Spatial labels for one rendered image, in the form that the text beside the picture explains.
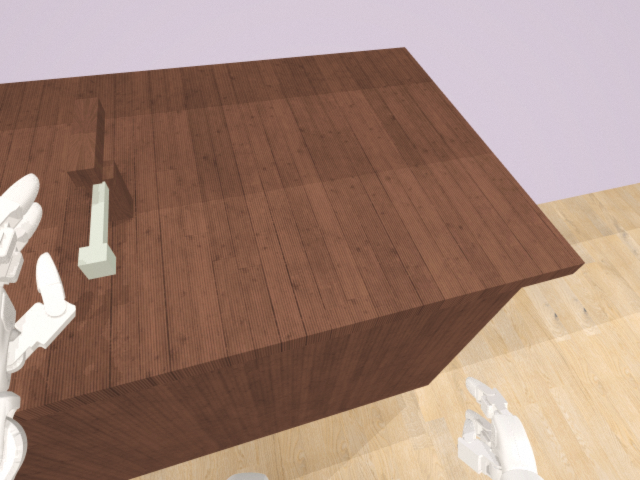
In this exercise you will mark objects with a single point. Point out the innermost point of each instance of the robot left forearm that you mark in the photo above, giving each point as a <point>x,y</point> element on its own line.
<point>13,439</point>

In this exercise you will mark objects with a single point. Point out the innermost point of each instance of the tap lever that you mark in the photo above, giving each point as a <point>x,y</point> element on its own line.
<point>98,260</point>

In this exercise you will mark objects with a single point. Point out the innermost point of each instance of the right robot hand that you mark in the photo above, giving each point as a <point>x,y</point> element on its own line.
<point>503,443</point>

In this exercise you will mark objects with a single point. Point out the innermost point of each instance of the left robot hand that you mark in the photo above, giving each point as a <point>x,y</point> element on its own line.
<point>42,323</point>

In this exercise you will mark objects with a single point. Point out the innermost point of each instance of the counter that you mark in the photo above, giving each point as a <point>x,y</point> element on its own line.
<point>294,238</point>

